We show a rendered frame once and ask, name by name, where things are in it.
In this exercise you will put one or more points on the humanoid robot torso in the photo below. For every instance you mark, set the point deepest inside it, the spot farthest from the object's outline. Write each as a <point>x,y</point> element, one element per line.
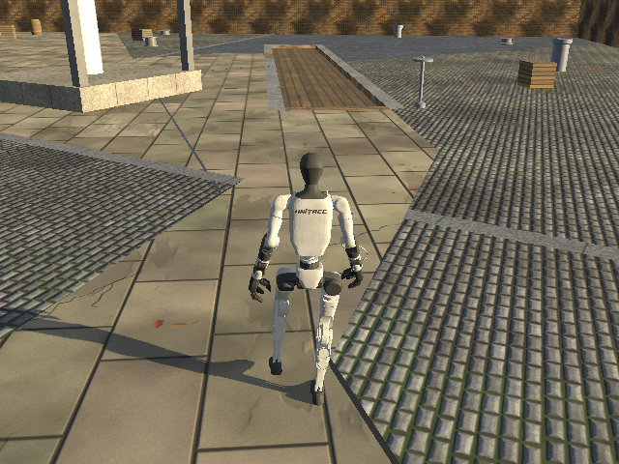
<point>310,224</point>

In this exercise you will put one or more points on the right robot thigh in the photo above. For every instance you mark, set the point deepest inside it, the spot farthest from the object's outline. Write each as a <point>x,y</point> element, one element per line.
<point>332,285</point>

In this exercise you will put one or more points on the left robot hand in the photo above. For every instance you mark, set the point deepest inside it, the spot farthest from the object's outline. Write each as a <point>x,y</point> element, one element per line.
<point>253,287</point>

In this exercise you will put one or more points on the robot left forearm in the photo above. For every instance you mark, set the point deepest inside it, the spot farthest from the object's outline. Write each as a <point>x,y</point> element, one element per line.
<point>262,260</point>

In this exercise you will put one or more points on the right robot hand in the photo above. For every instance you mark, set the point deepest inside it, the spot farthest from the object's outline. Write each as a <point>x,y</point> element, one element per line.
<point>348,274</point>

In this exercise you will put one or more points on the robot right upper arm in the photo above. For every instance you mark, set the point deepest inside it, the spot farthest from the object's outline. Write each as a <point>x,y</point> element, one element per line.
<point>341,205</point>

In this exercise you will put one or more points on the robot left upper arm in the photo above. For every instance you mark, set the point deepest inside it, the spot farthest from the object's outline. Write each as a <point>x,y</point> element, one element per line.
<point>280,204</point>

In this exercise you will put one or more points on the robot right forearm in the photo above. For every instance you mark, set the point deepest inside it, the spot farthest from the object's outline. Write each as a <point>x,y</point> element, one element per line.
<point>354,256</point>

